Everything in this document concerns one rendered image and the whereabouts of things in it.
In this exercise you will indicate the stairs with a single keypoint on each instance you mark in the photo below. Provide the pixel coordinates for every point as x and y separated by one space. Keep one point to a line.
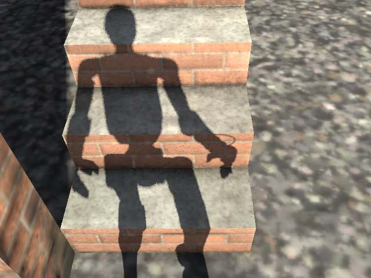
160 129

